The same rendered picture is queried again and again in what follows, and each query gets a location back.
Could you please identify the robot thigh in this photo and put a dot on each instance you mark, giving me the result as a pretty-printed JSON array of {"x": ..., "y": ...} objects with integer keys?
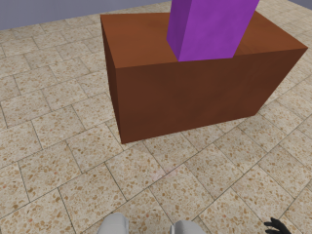
[
  {"x": 114, "y": 224},
  {"x": 186, "y": 227}
]

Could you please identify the carton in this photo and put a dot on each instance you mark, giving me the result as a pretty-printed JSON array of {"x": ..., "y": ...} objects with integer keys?
[{"x": 208, "y": 29}]

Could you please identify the pedestal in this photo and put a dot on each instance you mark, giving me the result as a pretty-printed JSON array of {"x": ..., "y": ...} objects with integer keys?
[{"x": 153, "y": 94}]

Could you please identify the robot left thigh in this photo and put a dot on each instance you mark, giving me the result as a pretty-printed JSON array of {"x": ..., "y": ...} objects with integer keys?
[{"x": 114, "y": 224}]

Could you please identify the robot right thigh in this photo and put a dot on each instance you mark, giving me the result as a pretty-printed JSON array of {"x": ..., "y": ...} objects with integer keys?
[{"x": 186, "y": 227}]

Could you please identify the right robot hand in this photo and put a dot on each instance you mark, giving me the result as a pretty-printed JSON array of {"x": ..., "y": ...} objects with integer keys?
[{"x": 276, "y": 223}]

